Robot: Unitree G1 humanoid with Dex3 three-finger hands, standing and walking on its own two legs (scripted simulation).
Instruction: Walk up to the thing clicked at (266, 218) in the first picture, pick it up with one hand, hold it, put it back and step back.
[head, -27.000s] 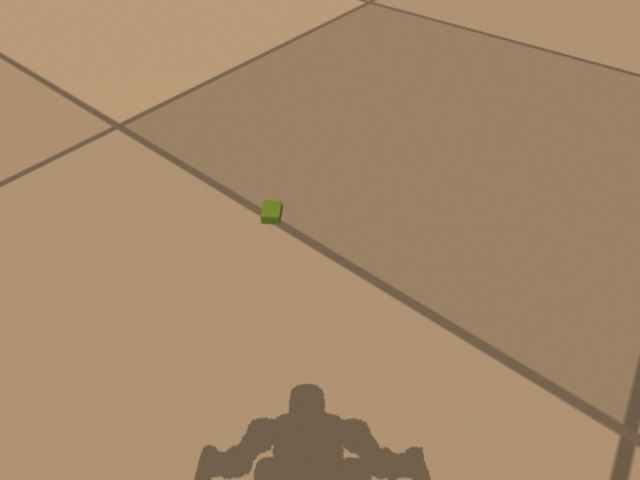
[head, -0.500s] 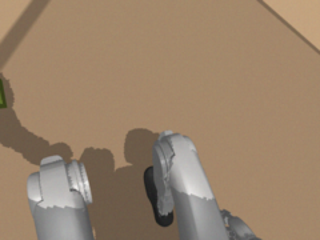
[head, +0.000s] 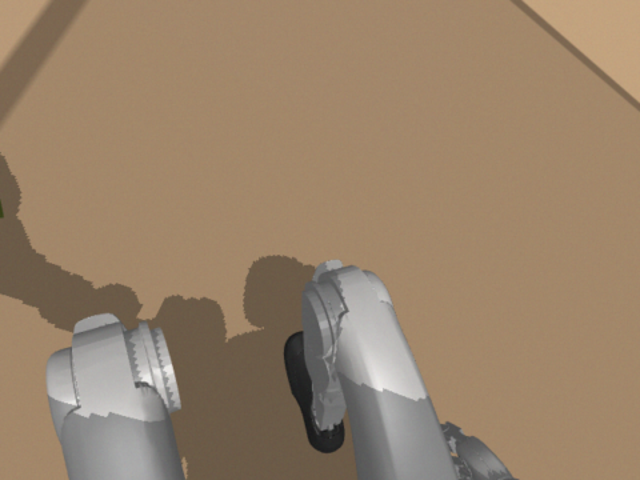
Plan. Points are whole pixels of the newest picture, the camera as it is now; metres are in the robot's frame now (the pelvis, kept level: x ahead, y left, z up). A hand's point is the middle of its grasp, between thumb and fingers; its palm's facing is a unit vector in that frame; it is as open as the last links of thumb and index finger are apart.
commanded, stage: rise first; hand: left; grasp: from above
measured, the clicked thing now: out of the picture +0.49 +0.36 -0.29
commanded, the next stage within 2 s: approach in 1.42 s
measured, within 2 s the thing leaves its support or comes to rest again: neither
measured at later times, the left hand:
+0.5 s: hand out of the picture +0.46 +0.40 -0.17, palm faces -0.43 -0.10 -0.90, open 13.2 cm
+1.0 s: hand out of the picture +0.46 +0.40 -0.17, palm faces -0.43 -0.09 -0.90, open 13.3 cm
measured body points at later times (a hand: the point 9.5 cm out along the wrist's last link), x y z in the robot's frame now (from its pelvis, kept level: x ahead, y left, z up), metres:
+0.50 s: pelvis +0.00 +0.00 +0.00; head +0.25 +0.13 +0.35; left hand +0.48 +0.40 -0.12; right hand +0.07 -0.27 -0.06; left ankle +0.07 +0.12 -0.28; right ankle +0.12 -0.15 -0.28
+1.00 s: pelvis +0.00 +0.00 +0.00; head +0.24 +0.13 +0.35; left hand +0.47 +0.40 -0.12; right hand +0.07 -0.27 -0.06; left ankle +0.07 +0.12 -0.28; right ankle +0.12 -0.15 -0.28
